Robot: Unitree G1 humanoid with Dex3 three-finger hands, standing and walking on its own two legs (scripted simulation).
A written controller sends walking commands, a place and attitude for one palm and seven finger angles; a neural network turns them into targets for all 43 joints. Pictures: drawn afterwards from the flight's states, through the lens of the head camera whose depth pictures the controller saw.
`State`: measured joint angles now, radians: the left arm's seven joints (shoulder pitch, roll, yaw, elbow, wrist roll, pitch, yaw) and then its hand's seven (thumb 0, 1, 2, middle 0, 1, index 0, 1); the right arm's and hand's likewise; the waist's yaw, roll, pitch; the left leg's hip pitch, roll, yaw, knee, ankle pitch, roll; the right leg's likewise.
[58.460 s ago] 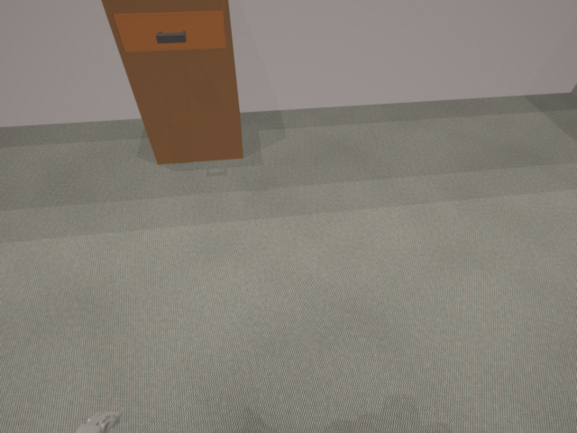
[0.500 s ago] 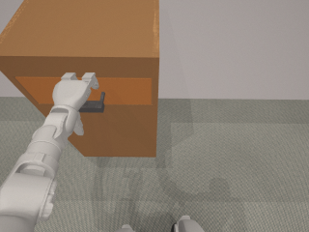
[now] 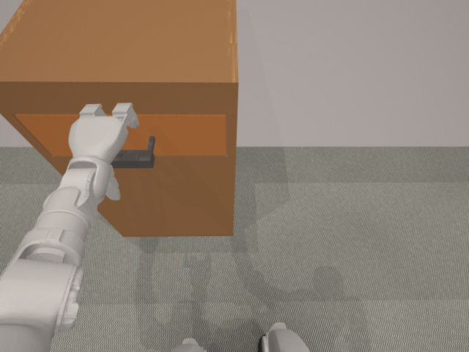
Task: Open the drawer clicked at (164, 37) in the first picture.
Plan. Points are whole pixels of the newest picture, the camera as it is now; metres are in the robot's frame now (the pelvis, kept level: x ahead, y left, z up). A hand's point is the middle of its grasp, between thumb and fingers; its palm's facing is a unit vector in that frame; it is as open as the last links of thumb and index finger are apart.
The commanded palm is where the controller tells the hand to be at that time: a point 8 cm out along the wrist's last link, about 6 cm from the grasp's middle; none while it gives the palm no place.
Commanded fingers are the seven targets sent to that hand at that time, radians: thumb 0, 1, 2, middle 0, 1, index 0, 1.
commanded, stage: move the hooked fingers above the handle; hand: left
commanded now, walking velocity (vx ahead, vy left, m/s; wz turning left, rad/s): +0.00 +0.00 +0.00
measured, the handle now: (128, 150) +0.52 +0.21 -0.05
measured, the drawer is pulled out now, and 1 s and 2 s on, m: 0.00 0.00 0.00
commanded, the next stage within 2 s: none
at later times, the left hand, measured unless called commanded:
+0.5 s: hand (106, 155) +0.47 +0.23 +0.01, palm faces -0.01 +0.00 -1.00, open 13.9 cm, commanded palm +0.44 +0.23 +0.07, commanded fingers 0.00 -0.50 0.30 -0.30 -1.20 -0.30 -1.20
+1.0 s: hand (107, 156) +0.47 +0.23 +0.01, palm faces -0.06 +0.03 -1.00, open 13.7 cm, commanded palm +0.45 +0.24 +0.06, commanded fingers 0.00 -0.50 0.30 -0.30 -1.20 -0.30 -1.20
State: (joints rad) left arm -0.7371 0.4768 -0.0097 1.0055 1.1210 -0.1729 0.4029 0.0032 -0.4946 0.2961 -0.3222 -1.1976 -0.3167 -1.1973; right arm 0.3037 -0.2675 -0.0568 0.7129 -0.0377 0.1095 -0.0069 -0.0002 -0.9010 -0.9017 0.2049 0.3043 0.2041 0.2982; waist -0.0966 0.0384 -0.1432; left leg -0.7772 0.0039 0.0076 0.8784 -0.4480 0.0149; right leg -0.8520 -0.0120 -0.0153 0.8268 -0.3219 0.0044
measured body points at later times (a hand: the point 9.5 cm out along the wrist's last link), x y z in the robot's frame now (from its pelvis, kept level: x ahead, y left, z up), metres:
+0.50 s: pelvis +0.01 +0.00 +0.00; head +0.11 -0.01 +0.44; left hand +0.46 +0.23 +0.06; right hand +0.03 -0.27 -0.14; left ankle -0.03 +0.11 -0.69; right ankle +0.03 -0.13 -0.69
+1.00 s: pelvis +0.00 +0.00 +0.00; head +0.10 -0.02 +0.44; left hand +0.46 +0.22 +0.06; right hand +0.03 -0.28 -0.14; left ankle -0.03 +0.11 -0.69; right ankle +0.03 -0.13 -0.69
